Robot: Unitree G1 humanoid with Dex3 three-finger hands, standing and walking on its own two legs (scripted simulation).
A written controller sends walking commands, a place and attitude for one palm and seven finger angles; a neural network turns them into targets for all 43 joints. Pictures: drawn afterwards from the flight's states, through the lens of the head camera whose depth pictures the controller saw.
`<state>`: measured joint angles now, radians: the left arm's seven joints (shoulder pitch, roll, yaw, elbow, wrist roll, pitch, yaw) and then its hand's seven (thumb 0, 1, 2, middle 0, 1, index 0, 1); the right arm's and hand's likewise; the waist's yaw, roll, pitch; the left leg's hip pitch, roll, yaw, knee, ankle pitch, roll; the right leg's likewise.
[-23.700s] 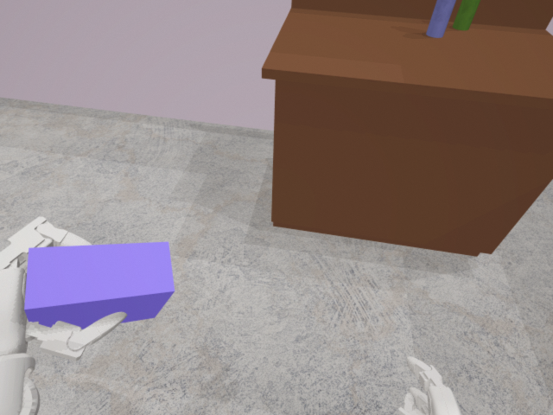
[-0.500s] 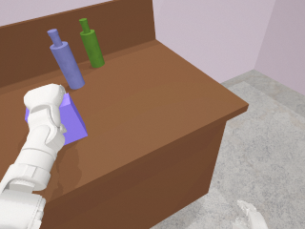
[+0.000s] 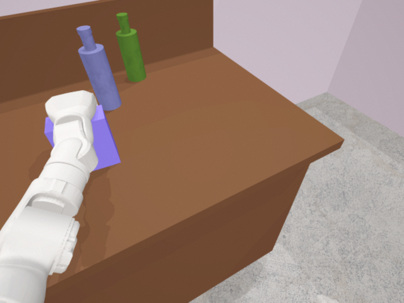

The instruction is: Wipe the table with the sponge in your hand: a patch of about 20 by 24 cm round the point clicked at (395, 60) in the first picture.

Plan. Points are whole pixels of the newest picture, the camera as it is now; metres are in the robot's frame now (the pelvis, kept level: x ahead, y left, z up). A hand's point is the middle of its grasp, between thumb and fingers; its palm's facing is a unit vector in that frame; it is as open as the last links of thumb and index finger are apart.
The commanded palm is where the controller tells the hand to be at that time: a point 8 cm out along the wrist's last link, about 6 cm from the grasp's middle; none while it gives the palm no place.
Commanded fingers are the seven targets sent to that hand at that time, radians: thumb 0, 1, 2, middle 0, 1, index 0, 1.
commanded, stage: wipe back along the third lane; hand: left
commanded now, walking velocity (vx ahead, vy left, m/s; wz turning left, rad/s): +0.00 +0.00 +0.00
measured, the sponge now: (89, 148) +0.42 +0.28 +0.09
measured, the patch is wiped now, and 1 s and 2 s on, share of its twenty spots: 0.95 0.95 0.95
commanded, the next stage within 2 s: slide back across to the middle lane in 1.54 s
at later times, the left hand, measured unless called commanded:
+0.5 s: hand (88, 138) +0.40 +0.25 +0.15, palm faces +0.14 -0.01 -0.99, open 10.0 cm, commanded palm +0.34 +0.22 +0.17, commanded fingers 0.00 0.10 1.30 -1.20 -1.60 -1.20 -1.60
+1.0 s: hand (104, 156) +0.35 +0.20 +0.15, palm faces +0.23 -0.10 -0.97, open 10.0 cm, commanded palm +0.29 +0.19 +0.17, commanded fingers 0.00 0.10 1.30 -1.20 -1.60 -1.20 -1.60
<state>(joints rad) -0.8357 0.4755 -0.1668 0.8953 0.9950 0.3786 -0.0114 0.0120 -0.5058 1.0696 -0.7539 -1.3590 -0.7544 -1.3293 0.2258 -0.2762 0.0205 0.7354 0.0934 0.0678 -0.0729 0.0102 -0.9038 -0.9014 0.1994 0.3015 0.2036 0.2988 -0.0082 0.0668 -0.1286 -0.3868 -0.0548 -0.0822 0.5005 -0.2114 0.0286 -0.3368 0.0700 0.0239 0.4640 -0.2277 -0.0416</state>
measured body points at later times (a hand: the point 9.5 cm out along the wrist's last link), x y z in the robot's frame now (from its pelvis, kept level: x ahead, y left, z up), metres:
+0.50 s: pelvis +0.03 +0.03 +0.00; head +0.00 +0.00 +0.45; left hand +0.39 +0.25 +0.20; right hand +0.28 -0.15 -0.07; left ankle +0.02 +0.10 -0.74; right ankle +0.00 -0.10 -0.74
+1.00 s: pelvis +0.02 -0.01 +0.00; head -0.03 -0.05 +0.44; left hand +0.33 +0.20 +0.20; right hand +0.27 -0.19 -0.07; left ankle +0.02 +0.10 -0.74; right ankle +0.00 -0.10 -0.74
